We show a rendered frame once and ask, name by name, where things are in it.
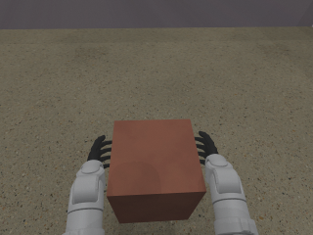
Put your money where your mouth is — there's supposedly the left robot hand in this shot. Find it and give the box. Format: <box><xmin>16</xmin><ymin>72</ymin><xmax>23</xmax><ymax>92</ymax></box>
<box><xmin>87</xmin><ymin>135</ymin><xmax>112</xmax><ymax>169</ymax></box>

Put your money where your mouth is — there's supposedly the right robot hand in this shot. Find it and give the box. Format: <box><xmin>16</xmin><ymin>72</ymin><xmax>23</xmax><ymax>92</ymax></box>
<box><xmin>195</xmin><ymin>131</ymin><xmax>218</xmax><ymax>165</ymax></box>

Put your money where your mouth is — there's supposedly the carton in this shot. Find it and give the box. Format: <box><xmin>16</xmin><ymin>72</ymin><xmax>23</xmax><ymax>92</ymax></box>
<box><xmin>107</xmin><ymin>118</ymin><xmax>206</xmax><ymax>224</ymax></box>

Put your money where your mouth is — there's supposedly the right robot forearm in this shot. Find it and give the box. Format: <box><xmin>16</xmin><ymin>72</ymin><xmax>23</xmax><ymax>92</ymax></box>
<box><xmin>204</xmin><ymin>154</ymin><xmax>259</xmax><ymax>235</ymax></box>

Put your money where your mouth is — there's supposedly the left robot forearm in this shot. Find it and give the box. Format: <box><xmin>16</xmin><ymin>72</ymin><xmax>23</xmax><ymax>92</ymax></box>
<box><xmin>62</xmin><ymin>160</ymin><xmax>106</xmax><ymax>235</ymax></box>

